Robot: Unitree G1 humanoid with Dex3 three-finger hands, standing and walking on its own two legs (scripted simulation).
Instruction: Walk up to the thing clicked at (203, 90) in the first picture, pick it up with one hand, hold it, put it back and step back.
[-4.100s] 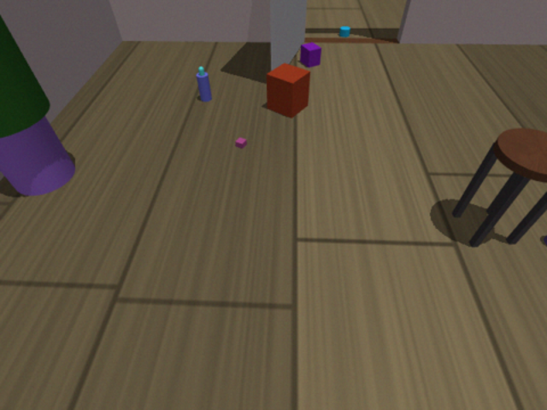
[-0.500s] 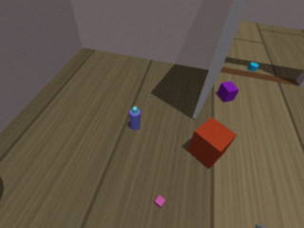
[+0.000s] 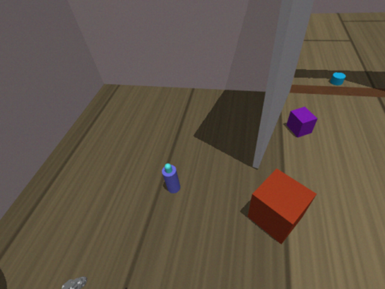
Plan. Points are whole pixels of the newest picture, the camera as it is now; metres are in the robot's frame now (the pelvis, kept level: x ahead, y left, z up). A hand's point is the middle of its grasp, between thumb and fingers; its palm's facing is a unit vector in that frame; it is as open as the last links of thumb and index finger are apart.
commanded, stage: walk up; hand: left
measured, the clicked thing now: (170, 176) +0.81 +0.24 -0.65
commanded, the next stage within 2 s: none
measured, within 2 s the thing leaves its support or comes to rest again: neither
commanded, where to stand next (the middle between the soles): +0.47 +0.02 m, yaw +1 degrees
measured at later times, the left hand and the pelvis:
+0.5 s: hand (84, 283) +0.17 +0.31 -0.16, palm faces +0.00 -0.95 -0.33, open 7.4 cm; pelvis +0.16 +0.04 -0.01, yaw +3 degrees
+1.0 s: hand (109, 207) +0.35 +0.28 -0.11, palm faces +0.03 -0.90 -0.44, open 7.4 cm; pelvis +0.31 +0.00 +0.00, yaw +1 degrees
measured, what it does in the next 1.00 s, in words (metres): walks ahead: left foot, then right foot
